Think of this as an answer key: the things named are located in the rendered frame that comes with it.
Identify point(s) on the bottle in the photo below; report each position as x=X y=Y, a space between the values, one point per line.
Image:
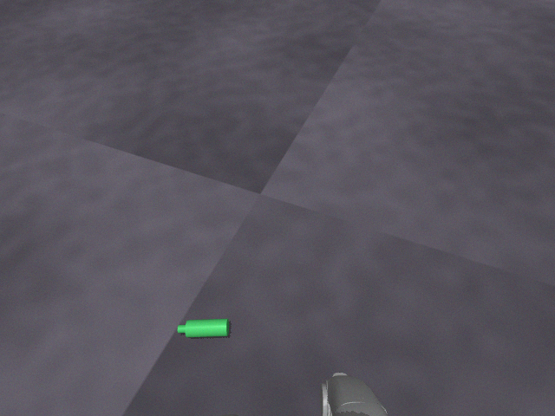
x=205 y=328

